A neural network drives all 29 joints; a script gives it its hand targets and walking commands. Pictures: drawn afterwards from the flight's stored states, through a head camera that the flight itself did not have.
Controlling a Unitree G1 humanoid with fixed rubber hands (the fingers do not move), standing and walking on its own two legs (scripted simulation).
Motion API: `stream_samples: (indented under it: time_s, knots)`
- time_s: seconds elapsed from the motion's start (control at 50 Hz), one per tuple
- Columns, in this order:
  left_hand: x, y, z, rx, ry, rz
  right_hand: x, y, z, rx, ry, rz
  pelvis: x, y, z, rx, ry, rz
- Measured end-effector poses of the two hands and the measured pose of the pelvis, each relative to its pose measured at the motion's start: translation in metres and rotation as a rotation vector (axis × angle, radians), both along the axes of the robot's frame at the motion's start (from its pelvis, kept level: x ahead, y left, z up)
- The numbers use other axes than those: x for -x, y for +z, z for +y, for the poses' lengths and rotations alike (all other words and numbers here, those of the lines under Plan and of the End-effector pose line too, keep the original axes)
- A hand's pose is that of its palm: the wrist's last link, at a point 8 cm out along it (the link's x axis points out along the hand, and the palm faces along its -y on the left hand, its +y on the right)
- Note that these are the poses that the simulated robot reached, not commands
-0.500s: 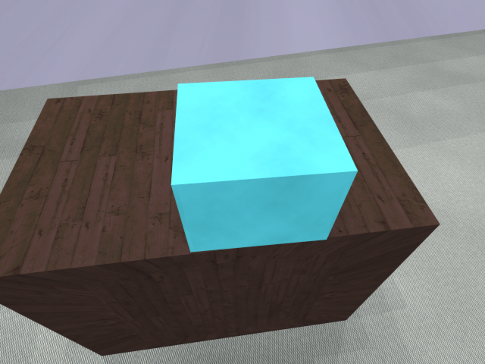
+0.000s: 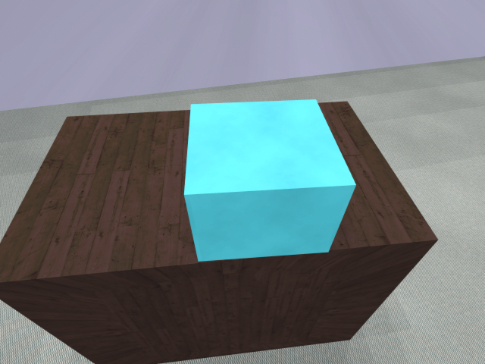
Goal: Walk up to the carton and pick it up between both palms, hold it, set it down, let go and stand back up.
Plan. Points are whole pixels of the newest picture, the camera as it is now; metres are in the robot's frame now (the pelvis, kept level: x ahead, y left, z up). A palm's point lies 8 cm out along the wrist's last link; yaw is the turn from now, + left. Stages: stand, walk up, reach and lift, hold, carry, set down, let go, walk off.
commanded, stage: walk up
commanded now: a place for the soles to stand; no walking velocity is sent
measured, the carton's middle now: (259, 177) +0.48 -0.02 +0.04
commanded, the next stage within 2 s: reach and lift in 0.34 s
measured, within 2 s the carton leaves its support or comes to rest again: neither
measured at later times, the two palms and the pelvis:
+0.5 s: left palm out of the picture +0.06 +0.25 -0.17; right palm out of the picture +0.08 -0.23 -0.16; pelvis -0.03 -0.01 -0.03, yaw +1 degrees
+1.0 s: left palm out of the picture +0.11 +0.23 -0.10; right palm out of the picture +0.12 -0.24 -0.09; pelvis -0.03 -0.05 -0.01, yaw -1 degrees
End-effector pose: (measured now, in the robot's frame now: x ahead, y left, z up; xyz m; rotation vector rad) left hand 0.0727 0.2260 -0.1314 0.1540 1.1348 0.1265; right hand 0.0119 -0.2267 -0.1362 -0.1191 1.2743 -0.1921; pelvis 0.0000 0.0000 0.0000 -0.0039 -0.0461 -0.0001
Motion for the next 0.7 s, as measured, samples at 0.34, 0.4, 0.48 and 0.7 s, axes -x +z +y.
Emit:
stream_samples:
  time_s: [0.34,0.4,0.48,0.7]
  knots:
    - [0.067,-0.006,0.007,-0.022,0.078,0.182,0.008,-0.001,0.003,0.004,0.013,0.067,-0.003,0.003,0.002,-0.003,0.026,0.01]
    - [0.07,-0.009,0.006,-0.011,0.09,0.223,0.002,-0.005,0.004,-0.003,0.02,0.074,-0.002,0.001,0.001,-0.002,0.027,0.031]
    - [0.031,-0.034,0.02,-0.024,0.074,0.366,-0.051,-0.022,-0.001,-0.024,0.014,0.057,0.022,-0.022,-0.007,-0.014,0.015,0.06]
    - [-0.109,0.04,-0.026,0.044,-0.008,-0.088,-0.155,0.036,0.0,-0.104,0.068,-0.342,0.023,-0.021,-0.023,0.006,-0.01,0.024]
